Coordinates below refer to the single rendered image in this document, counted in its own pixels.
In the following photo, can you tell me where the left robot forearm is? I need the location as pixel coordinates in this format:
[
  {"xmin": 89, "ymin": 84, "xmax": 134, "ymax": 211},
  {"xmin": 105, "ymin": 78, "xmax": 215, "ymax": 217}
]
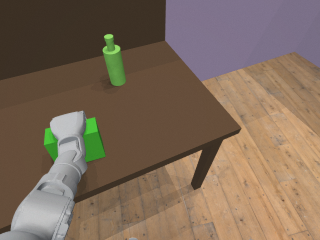
[{"xmin": 10, "ymin": 134, "xmax": 88, "ymax": 231}]

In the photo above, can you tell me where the sponge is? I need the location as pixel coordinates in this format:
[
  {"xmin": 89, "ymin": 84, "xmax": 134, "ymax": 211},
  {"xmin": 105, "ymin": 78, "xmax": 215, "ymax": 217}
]
[{"xmin": 44, "ymin": 117, "xmax": 106, "ymax": 162}]

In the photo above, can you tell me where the robot left upper arm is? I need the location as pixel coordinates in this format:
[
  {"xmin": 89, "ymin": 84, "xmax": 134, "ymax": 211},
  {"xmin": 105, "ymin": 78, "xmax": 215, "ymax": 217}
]
[{"xmin": 0, "ymin": 190, "xmax": 75, "ymax": 240}]

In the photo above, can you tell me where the table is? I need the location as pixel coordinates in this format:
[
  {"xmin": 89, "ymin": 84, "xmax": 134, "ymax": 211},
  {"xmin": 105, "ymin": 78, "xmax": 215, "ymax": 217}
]
[{"xmin": 0, "ymin": 0, "xmax": 242, "ymax": 234}]

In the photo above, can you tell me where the left robot hand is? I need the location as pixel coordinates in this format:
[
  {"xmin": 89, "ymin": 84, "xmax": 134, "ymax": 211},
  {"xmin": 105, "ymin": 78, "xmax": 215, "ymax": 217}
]
[{"xmin": 50, "ymin": 110, "xmax": 87, "ymax": 140}]

